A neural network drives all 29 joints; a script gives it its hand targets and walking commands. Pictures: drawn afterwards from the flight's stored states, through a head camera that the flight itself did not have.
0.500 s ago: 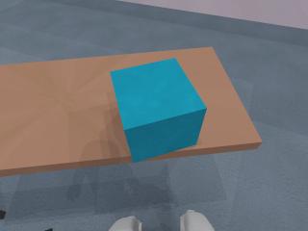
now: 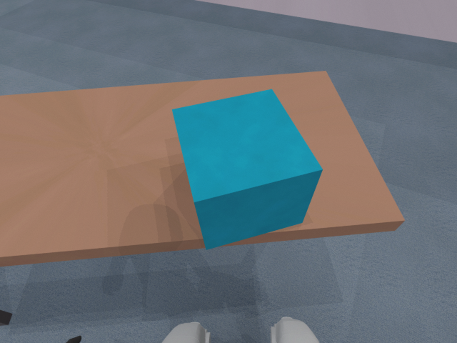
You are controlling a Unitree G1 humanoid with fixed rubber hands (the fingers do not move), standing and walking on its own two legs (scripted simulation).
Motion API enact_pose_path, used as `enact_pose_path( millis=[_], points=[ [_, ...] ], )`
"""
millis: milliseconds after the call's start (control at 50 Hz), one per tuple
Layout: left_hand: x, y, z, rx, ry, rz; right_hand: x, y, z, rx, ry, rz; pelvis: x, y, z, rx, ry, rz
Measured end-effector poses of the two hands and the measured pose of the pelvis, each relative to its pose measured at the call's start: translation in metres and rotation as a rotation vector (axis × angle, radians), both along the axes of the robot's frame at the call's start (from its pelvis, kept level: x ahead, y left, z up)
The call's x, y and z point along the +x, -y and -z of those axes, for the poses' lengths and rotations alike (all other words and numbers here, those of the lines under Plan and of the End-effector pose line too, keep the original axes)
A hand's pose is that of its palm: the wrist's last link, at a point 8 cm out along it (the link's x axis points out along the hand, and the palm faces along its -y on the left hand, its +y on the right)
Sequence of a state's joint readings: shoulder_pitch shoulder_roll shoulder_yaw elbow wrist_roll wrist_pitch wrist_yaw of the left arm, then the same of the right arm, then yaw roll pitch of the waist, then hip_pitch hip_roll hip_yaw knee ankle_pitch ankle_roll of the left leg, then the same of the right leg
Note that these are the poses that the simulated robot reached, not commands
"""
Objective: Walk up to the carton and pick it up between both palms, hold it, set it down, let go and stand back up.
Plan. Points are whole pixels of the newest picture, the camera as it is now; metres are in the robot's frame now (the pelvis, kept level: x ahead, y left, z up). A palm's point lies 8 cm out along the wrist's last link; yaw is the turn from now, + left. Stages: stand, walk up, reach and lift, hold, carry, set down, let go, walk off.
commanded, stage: walk up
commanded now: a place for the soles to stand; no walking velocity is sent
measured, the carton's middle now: (239, 168) +0.40 -0.01 +0.06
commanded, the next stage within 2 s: reach and lift in 1.24 s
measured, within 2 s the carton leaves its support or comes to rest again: neither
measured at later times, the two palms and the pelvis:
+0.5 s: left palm out of the picture +0.08 +0.31 -0.09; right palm out of the picture +0.07 -0.30 -0.11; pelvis +0.00 +0.01 +0.00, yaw +1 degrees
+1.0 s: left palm out of the picture +0.08 +0.31 -0.08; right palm out of the picture +0.06 -0.30 -0.11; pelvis +0.00 +0.01 +0.00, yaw +1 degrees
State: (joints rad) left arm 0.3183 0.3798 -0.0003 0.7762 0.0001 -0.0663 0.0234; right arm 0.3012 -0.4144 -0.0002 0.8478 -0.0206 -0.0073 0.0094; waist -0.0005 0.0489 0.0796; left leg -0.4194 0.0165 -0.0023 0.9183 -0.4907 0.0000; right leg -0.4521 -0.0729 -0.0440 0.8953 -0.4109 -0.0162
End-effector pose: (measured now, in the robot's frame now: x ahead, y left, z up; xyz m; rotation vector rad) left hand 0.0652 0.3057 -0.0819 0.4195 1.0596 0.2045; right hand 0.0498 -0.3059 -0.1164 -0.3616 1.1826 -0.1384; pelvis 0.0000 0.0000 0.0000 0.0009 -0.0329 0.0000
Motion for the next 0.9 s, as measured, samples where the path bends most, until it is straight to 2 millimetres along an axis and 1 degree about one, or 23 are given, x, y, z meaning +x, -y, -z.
enact_pose_path(
  millis=[100, 180, 280, 400, 540, 600, 680, 740, 820, 900],
  points=[
    [0.006, -0.008, 0.004, -0.012, -0.006, -0.006, 0.007, -0.007, -0.005, -0.012, 0.023, -0.011, 0.002, -0.008, 0.000, -0.008, -0.002, -0.002],
    [0.014, -0.005, 0.004, -0.016, 0.008, -0.002, 0.010, -0.005, -0.006, -0.015, 0.024, -0.013, 0.003, -0.007, 0.000, -0.007, -0.004, -0.004],
    [0.016, -0.005, 0.003, -0.018, 0.032, 0.005, 0.018, -0.006, -0.008, -0.019, 0.050, -0.017, 0.002, -0.008, 0.000, -0.008, 0.003, -0.004],
    [0.013, -0.013, 0.008, -0.030, 0.014, -0.008, 0.014, -0.012, -0.012, -0.033, 0.042, -0.015, 0.000, -0.016, -0.001, -0.017, 0.006, -0.007],
    [0.013, -0.007, 0.005, -0.024, 0.033, -0.003, 0.018, -0.007, -0.011, -0.026, 0.055, -0.020, -0.002, -0.010, -0.001, -0.010, 0.009, -0.009],
    [0.012, -0.010, 0.004, -0.025, 0.038, -0.004, 0.018, -0.010, -0.011, -0.027, 0.059, -0.022, -0.003, -0.012, -0.001, -0.011, 0.011, -0.012],
    [0.010, -0.013, 0.006, -0.029, 0.013, -0.015, 0.013, -0.011, -0.012, -0.032, 0.044, -0.018, -0.004, -0.015, -0.002, -0.015, 0.009, -0.012],
    [0.009, -0.010, 0.005, -0.029, 0.006, -0.018, 0.012, -0.008, -0.012, -0.031, 0.035, -0.018, -0.004, -0.012, -0.004, -0.012, 0.004, -0.014],
    [0.009, -0.004, 0.003, -0.024, 0.015, -0.015, 0.016, -0.003, -0.010, -0.024, 0.041, -0.021, -0.003, -0.006, -0.003, -0.004, 0.005, -0.016],
    [0.010, -0.004, 0.003, -0.028, 0.018, -0.011, 0.016, -0.003, -0.011, -0.025, 0.042, -0.020, -0.003, -0.006, -0.004, -0.005, 0.004, -0.015]
  ],
)
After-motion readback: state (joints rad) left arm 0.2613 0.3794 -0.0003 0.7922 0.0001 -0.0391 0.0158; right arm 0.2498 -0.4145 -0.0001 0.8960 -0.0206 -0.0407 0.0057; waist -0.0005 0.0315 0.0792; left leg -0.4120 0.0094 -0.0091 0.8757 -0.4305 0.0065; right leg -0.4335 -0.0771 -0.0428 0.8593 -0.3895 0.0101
